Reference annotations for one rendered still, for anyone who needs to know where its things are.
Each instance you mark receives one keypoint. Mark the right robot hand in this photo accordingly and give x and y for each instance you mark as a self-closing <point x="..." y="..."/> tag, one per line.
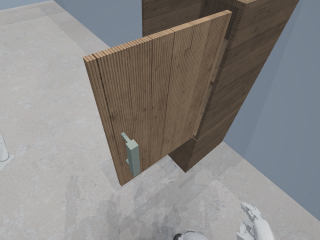
<point x="259" y="230"/>

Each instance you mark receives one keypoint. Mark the left robot hand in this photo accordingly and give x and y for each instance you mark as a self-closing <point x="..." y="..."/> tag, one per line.
<point x="5" y="157"/>

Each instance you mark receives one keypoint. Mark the cupboard door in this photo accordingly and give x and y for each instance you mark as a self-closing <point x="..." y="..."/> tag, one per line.
<point x="153" y="88"/>

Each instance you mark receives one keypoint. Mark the handle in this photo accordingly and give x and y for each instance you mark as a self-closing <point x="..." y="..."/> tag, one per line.
<point x="133" y="160"/>

